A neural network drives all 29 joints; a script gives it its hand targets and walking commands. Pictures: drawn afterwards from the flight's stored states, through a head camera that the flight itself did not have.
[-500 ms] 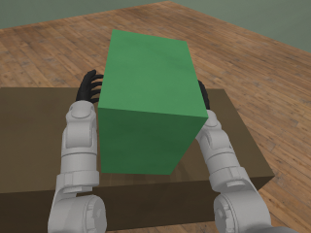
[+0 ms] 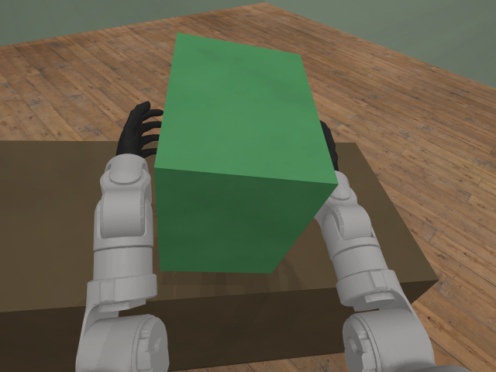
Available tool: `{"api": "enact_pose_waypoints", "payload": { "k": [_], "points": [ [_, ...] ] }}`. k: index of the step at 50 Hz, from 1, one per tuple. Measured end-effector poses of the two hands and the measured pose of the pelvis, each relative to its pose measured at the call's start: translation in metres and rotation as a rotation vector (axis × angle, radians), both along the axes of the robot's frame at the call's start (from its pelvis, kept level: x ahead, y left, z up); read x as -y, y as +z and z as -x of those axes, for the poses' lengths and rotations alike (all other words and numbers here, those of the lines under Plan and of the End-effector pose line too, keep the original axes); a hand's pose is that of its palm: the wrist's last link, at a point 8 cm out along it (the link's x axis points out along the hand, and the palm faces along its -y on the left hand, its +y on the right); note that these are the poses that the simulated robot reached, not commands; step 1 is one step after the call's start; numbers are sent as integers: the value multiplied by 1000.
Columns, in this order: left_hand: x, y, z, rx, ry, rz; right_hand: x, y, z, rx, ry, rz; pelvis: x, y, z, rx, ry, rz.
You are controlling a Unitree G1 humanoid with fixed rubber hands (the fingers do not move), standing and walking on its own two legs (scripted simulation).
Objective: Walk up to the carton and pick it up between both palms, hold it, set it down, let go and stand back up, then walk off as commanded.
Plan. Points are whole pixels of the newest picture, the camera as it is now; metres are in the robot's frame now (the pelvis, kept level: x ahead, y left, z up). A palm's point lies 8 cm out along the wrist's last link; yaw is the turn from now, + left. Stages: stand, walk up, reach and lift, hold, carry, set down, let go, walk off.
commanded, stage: reach and lift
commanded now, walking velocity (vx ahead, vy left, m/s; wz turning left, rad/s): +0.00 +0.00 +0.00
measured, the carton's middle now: (228, 164) +0.40 -0.02 +0.14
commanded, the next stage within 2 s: hold in 0.32 s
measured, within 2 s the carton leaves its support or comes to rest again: neither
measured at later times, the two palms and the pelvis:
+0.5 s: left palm (124, 154) +0.37 +0.14 +0.19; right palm (320, 156) +0.36 -0.16 +0.19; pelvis -0.01 -0.02 +0.00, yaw +1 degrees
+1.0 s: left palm (112, 160) +0.35 +0.15 +0.20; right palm (315, 153) +0.36 -0.14 +0.20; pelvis -0.01 -0.01 +0.00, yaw +0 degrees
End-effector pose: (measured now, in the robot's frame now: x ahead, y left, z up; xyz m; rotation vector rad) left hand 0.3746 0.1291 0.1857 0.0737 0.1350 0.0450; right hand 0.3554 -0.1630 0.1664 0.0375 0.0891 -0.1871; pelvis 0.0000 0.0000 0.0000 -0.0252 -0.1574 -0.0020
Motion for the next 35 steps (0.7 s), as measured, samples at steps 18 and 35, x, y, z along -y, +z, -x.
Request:
{"api": "enact_pose_waypoints", "payload": {
  "k": [18,35],
  "points": [
    [-6,-4,11,-26,47,52,-5,13,-4,-15,50,28,20,0,12,6,7,-11],
    [-9,21,11,-8,32,10,-8,23,-1,8,41,-9,9,0,5,27,9,-8]
  ]
}}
